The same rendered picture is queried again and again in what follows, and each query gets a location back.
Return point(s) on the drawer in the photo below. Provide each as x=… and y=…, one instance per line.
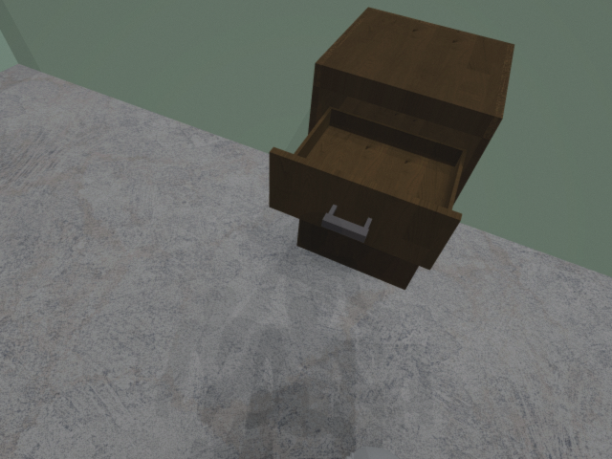
x=406, y=183

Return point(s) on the handle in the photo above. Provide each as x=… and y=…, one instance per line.
x=344, y=227

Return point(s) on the cabinet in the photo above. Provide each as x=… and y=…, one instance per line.
x=427, y=79

